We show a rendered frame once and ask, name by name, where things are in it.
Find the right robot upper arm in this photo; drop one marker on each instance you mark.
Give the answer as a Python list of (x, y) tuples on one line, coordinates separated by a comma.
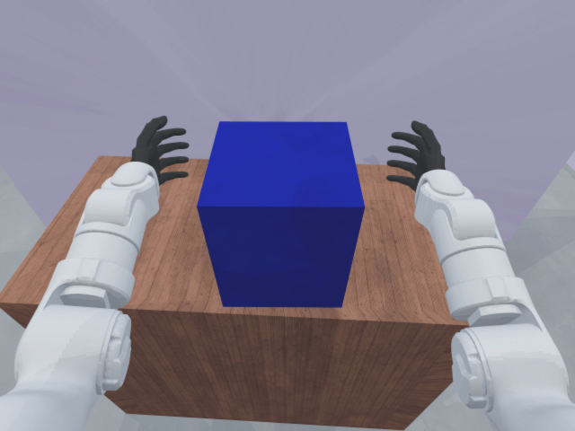
[(513, 374)]

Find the right robot hand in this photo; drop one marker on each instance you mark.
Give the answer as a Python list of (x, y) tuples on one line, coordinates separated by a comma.
[(428, 158)]

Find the left robot forearm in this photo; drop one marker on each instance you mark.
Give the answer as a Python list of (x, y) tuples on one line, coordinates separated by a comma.
[(97, 271)]

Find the left robot upper arm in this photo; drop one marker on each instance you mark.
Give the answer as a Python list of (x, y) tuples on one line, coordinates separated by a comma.
[(73, 355)]

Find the carton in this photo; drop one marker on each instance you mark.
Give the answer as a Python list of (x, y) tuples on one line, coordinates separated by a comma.
[(281, 208)]

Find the left robot hand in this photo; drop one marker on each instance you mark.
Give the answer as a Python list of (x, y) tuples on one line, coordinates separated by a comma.
[(148, 149)]

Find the pedestal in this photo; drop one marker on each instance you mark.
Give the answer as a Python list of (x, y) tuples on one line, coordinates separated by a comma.
[(377, 362)]

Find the right robot forearm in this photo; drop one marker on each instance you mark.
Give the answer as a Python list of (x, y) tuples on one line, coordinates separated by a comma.
[(482, 287)]

